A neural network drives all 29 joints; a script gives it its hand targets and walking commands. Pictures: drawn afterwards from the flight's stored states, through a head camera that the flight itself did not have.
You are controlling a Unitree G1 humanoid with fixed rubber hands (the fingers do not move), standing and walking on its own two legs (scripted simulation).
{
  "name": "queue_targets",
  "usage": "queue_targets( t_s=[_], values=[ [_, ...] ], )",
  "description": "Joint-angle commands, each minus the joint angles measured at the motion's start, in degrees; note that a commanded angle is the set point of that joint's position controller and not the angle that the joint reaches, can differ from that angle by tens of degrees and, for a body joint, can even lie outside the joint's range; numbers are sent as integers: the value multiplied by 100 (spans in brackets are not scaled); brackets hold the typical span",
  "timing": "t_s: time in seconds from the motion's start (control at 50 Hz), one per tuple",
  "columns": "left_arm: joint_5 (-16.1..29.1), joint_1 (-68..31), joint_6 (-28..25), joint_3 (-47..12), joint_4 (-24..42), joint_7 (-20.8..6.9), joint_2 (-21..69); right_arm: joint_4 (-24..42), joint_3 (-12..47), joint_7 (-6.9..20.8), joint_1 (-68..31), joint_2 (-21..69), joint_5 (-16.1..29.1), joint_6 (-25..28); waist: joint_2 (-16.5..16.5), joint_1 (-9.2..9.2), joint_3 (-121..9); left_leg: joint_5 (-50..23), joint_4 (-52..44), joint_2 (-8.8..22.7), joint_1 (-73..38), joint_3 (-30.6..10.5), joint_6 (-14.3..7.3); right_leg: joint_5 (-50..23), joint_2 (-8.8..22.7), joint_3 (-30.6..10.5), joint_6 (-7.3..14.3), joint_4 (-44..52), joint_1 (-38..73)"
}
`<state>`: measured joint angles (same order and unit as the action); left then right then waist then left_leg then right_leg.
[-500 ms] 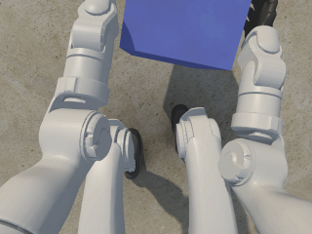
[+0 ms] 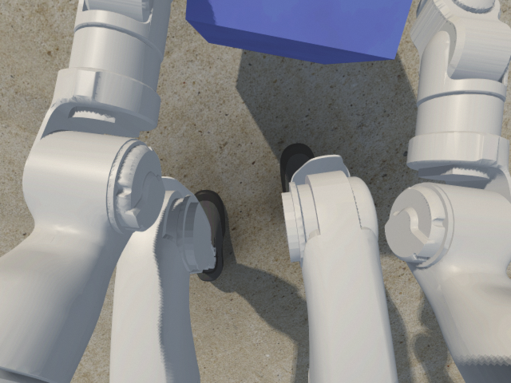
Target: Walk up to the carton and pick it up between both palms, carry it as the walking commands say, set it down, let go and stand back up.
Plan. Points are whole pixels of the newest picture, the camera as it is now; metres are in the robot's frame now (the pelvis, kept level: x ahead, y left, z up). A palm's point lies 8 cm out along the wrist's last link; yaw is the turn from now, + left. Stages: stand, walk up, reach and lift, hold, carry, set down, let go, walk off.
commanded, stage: set down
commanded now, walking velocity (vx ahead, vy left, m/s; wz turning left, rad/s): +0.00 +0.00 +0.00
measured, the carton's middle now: out of the picture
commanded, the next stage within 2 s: none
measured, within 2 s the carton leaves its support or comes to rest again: rests again in 1.10 s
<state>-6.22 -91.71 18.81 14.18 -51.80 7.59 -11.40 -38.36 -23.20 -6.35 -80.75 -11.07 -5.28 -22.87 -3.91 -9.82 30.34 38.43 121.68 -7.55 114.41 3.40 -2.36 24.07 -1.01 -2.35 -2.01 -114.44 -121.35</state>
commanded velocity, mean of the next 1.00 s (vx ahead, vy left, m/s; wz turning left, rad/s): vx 0.00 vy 0.00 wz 0.00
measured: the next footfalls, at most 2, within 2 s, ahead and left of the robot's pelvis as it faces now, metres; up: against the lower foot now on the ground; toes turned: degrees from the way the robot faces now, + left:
none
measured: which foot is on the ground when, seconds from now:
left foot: down 0.00-1.00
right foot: down 0.00-1.00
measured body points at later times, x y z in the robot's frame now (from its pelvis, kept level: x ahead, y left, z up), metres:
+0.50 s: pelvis +0.01 +0.00 -0.03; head +0.39 -0.03 +0.19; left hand +0.61 +0.02 -0.20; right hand +0.54 -0.27 -0.20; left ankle +0.09 +0.09 -0.38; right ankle +0.16 -0.13 -0.38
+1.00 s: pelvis +0.02 +0.00 -0.04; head +0.39 -0.01 +0.20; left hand +0.62 +0.04 -0.20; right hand +0.55 -0.25 -0.20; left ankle +0.09 +0.09 -0.38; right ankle +0.16 -0.13 -0.38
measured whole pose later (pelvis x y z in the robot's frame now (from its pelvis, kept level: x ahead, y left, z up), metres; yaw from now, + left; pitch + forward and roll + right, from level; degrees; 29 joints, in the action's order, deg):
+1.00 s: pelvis +0.02 +0.00 -0.04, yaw +0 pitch +37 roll -3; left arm -4.5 -94.0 16.6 6.9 -61.0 8.2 -13.5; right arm -54.8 -26.0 -1.1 -84.7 -15.1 -2.6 -16.3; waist -2.1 -9.0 23.7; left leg 39.7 128.3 -10.1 125.1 1.6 -2.1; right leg 26.7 1.7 -0.1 -1.6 -120.1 -130.2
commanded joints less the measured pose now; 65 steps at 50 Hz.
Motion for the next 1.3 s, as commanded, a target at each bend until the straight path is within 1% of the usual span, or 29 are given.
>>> queue_targets(
  t_s=[0.0,0.02,0.06,0.08,0.12,0.14,0.2,0.22,0.24,0.28,0.38,0.42,0.5,0.54,0.62,0.68,0.72,0.74,0.8,0.88,0.92,0.94,0.96,1.02,1.12,1.14,1.2,1.26,1.28],
  values=[
    [841,-3703,-226,-2212,389,-1548,5238,1089,2563,1430,-4929,4960,1248,542,-72,-384,-10538,-1632,-1218,-331,-1944,-380,-67,-2343,-495,634,56,117,5562],
    [771,-3627,-218,-2121,151,-1526,5078,774,2491,1473,-4741,4951,1209,493,-46,-316,-10101,-1411,-1249,-307,-1782,-369,-86,-2102,-463,620,23,123,5325],
    [526,-3339,-198,-1771,-355,-1548,4923,133,2255,1559,-4349,4981,1017,406,-23,-81,-8938,-818,-1285,-304,-1212,-293,-146,-1445,-429,573,12,126,4683],
    [423,-3189,-204,-1628,-444,-1581,4918,10,2176,1607,-4228,5041,937,399,-8,31,-8614,-722,-1280,-296,-1027,-270,-175,-1306,-424,556,9,100,4499],
    [337,-3126,-245,-1463,-448,-1645,5025,27,2033,1688,-4280,5069,852,438,-62,-78,-8196,-638,-1221,-269,-713,-295,-181,-1251,-424,539,6,68,4123],
    [383,-3229,-279,-1533,-256,-1657,5130,124,2018,1708,-4345,5059,891,496,-162,-105,-8398,-835,-1151,-260,-762,-283,-161,-1460,-429,533,36,4,4203],
    [869,-3809,-473,-2259,651,-1578,5434,589,2245,1652,-4670,5131,1328,720,-433,-353,-9764,-1850,-910,-268,-1359,-250,-16,-2628,-463,542,94,-219,4907],
    [994,-3999,-520,-2458,854,-1534,5434,643,2301,1617,-4764,5120,1442,763,-486,-412,-10099,-2026,-867,-281,-1532,-254,-6,-2850,-468,539,110,-258,5066],
    [1022,-4082,-532,-2522,895,-1496,5336,542,2323,1598,-4745,5096,1492,771,-481,-401,-10196,-2009,-842,-276,-1608,-271,-24,-2839,-460,518,123,-283,5132],
    [1078,-3997,-550,-2686,998,-1461,5321,456,2382,1559,-4564,5107,1536,766,-498,-556,-10232,-2185,-792,-276,-1676,-273,-28,-3147,-479,495,97,-301,5322],
    [969,-3478,-488,-2566,482,-1516,5340,-374,1947,1691,-3729,5102,1202,678,-768,-619,-9013,-1777,-893,-250,-1379,-328,-46,-2390,-448,514,145,-257,4392],
    [913,-3210,-464,-2451,258,-1550,5453,-490,1781,1769,-3556,5057,1046,688,-865,-698,-8710,-1797,-916,-240,-1350,-399,-26,-2250,-431,538,171,-271,4024],
    [991,-3176,-485,-2358,287,-1515,5577,-314,1721,1857,-3682,4897,973,758,-711,-851,-8654,-2054,-888,-247,-1358,-510,11,-2387,-381,581,158,-322,3848],
    [1088,-3398,-526,-2432,461,-1452,5567,1,1805,1863,-3996,4791,1089,816,-615,-857,-8948,-2275,-823,-260,-1518,-555,9,-2565,-369,595,141,-388,3915],
    [1071,-3677,-584,-2452,578,-1291,5218,336,2015,1835,-4653,4624,1357,872,-457,-586,-9004,-2363,-798,-219,-1727,-568,-49,-2539,-347,607,97,-472,3950],
    [916,-3714,-559,-2295,220,-1248,4949,182,1975,1807,-4835,4450,1376,869,-509,-399,-8407,-1888,-867,-187,-1569,-529,-96,-2017,-317,611,80,-431,3617],
    [785,-3713,-524,-2134,-50,-1292,4845,-72,1819,1814,-4831,4382,1297,849,-613,-338,-7845,-1441,-954,-163,-1328,-508,-120,-1557,-290,594,105,-367,3332],
    [721,-3623,-502,-2031,-227,-1338,4834,-220,1726,1820,-4733,4368,1221,833,-595,-369,-7568,-1268,-985,-152,-1206,-510,-125,-1389,-296,606,117,-346,3212],
    [576,-3428,-465,-1837,-454,-1473,4900,-683,1349,1838,-4237,4370,970,799,-794,-511,-7032,-926,-1040,-105,-964,-490,-73,-1103,-284,597,167,-289,2901],
    [796,-3462,-546,-2094,-86,-1502,5254,-715,1227,1838,-3998,4484,975,912,-1043,-809,-7614,-1653,-885,-132,-1238,-484,64,-1756,-305,644,174,-321,3002],
    [848,-3386,-582,-2191,-64,-1492,5334,-750,1211,1839,-3893,4549,971,954,-1107,-810,-7664,-1936,-835,-151,-1237,-490,83,-1958,-301,622,182,-355,3011],
    [873,-3271,-597,-2199,-76,-1501,5379,-754,1219,1841,-3823,4556,952,969,-1041,-856,-7682,-2078,-817,-181,-1258,-504,76,-2057,-312,619,180,-333,3060],
    [887,-3243,-616,-2239,0,-1505,5413,-730,1215,1832,-3749,4588,939,990,-1108,-872,-7720,-2198,-776,-188,-1214,-507,85,-2154,-322,583,184,-345,3066],
    [913,-3001,-670,-2289,-67,-1517,5443,-826,1247,1842,-3456,4679,889,1012,-1073,-932,-7732,-2525,-711,-218,-1109,-546,89,-2452,-339,540,173,-377,3154],
    [860,-2792,-765,-2329,-44,-1398,5337,-694,1323,1878,-3410,4671,946,1093,-1082,-792,-7694,-2977,-680,-198,-1223,-637,83,-2577,-336,533,134,-431,2845],
    [807,-2728,-771,-2295,-110,-1367,5288,-589,1352,1879,-3534,4625,998,1117,-1088,-691,-7671,-2997,-672,-184,-1280,-639,66,-2548,-329,553,114,-458,2749],
    [571,-2525,-740,-2034,-456,-1328,5106,-555,1340,1869,-3663,4487,981,1114,-1019,-478,-7260,-2694,-746,-186,-1139,-635,4,-2241,-317,551,98,-444,2553],
    [343,-2518,-706,-1764,-635,-1330,4866,-622,1202,1829,-3756,4334,867,1093,-958,-347,-6882,-2220,-813,-153,-839,-609,-31,-1932,-306,534,87,-465,2457],
    [305,-2614,-693,-1731,-642,-1343,4805,-611,1188,1821,-3802,4291,863,1100,-925,-363,-6898,-2104,-805,-162,-838,-598,-42,-1880,-312,532,89,-461,2492]
  ],
)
